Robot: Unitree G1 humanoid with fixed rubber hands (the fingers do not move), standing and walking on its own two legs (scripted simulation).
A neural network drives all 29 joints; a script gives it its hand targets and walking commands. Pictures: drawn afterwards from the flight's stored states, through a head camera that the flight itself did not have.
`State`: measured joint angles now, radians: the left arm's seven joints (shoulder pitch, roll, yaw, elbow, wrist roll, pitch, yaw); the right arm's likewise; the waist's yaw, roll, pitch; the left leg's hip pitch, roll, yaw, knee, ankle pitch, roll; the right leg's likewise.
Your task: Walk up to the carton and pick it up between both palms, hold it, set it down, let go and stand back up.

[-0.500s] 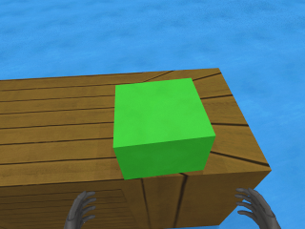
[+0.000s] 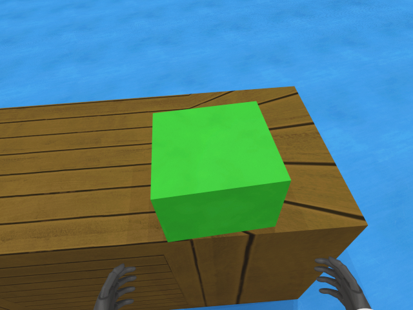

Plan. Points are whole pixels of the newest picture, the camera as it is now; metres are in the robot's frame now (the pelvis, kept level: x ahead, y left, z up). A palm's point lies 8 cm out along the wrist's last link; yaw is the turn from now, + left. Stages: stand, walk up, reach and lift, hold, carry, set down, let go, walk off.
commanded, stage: set down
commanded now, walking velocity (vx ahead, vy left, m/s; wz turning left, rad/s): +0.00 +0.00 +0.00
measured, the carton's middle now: (213, 169) +0.41 +0.02 +0.02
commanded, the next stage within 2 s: let go in 0.30 s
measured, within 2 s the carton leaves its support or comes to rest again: neither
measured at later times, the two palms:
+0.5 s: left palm out of the picture +0.15 +0.23 -0.07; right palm (349, 308) +0.15 -0.23 -0.08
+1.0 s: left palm out of the picture +0.11 +0.28 -0.10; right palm out of the picture +0.11 -0.30 -0.10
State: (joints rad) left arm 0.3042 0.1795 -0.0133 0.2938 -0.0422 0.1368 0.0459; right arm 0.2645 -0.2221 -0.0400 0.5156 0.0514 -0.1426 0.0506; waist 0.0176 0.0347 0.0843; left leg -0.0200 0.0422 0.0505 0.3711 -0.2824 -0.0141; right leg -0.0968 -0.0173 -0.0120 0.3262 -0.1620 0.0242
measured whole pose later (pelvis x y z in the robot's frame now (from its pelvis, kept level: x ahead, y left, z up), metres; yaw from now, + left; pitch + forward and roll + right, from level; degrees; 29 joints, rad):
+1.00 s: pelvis +0.00 -0.01 -0.01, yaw +1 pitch -2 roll +0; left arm 0.20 0.33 0.04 0.77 0.03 0.02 -0.01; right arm 0.23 -0.36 -0.05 0.83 -0.03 -0.03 0.01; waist 0.01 0.00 0.02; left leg -0.10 0.03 0.03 0.47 -0.33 -0.01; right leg -0.20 -0.04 -0.02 0.50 -0.26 0.02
